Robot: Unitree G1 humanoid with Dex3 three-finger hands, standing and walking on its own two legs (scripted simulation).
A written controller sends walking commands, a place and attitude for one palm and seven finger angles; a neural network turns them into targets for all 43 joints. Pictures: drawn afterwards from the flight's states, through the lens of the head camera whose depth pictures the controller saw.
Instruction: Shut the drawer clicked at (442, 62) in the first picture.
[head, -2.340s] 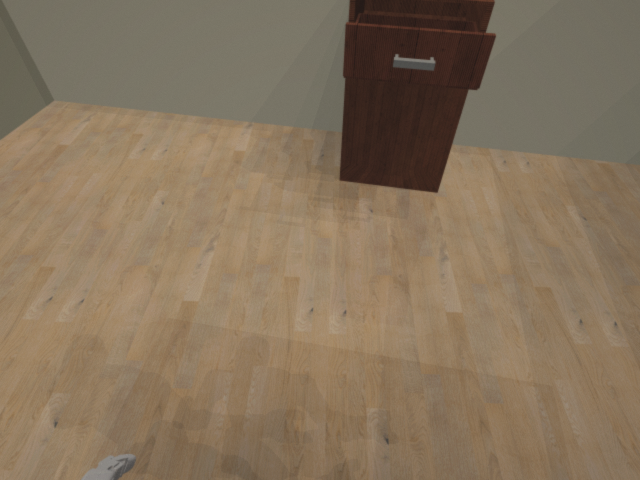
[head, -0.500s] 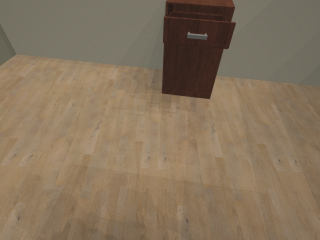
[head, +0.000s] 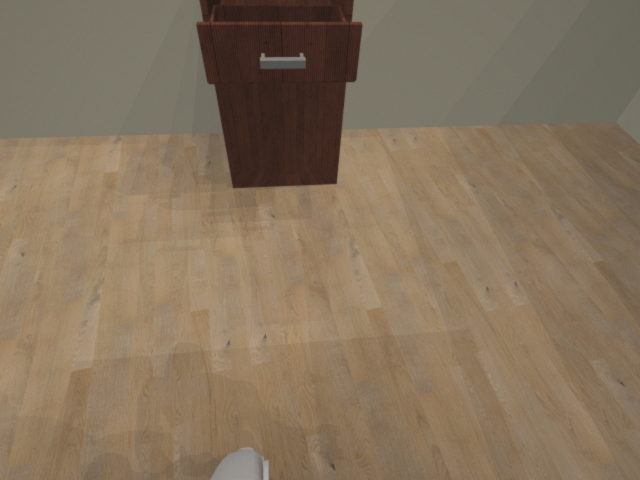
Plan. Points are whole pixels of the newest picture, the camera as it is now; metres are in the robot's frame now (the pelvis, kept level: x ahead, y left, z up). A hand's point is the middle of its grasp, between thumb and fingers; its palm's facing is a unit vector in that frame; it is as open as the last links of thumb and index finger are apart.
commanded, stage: walk to a spot facing it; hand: left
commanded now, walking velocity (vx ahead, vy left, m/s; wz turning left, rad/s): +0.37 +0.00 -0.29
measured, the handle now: (282, 59) +1.14 +0.18 -0.02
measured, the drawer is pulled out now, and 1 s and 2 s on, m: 0.28 0.28 0.28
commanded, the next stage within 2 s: turn to face it in 1.10 s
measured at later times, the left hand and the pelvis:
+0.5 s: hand (191, 358) +0.33 +0.24 -0.17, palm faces -0.19 -0.97 -0.15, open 7.3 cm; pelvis +0.22 +0.07 +0.00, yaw -13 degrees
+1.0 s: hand (266, 260) +0.54 +0.14 -0.16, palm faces -0.34 -0.91 -0.25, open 7.2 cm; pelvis +0.44 -0.03 +0.00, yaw -23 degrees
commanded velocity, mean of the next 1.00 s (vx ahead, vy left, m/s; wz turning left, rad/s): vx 0.35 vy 0.00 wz -0.35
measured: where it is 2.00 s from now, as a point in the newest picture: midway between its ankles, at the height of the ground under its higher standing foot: (345, 360)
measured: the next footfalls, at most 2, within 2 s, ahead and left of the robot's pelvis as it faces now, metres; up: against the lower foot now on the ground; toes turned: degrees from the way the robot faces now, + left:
left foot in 0.16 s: +0.19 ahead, +0.15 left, +0.00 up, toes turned +5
right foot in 0.72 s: +0.43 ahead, -0.09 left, +0.00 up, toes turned -27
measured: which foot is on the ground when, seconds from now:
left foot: up 0.00-0.14, down 0.16-0.74, up 0.76-1.00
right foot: down 0.00-0.16, up 0.18-0.70, down 0.72-1.00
